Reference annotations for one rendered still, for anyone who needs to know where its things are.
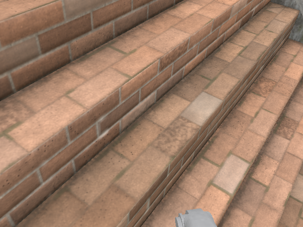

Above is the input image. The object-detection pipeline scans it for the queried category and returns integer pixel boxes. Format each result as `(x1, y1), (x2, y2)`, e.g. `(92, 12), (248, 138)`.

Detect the robot right thigh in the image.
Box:
(175, 208), (217, 227)

